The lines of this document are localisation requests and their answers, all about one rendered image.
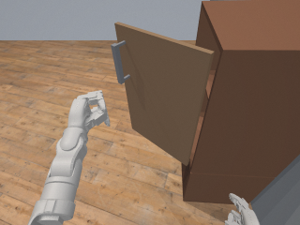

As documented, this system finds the cupboard door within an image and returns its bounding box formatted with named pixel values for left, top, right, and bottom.
left=114, top=22, right=215, bottom=166

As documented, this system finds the robot right hand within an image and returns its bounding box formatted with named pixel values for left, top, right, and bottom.
left=225, top=193, right=260, bottom=225

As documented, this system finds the handle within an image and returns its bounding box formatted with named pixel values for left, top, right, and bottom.
left=111, top=40, right=130, bottom=84

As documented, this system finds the left robot forearm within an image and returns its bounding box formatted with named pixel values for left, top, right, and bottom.
left=27, top=127, right=88, bottom=225

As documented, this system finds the robot left hand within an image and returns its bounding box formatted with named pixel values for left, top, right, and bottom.
left=67, top=90, right=111, bottom=134

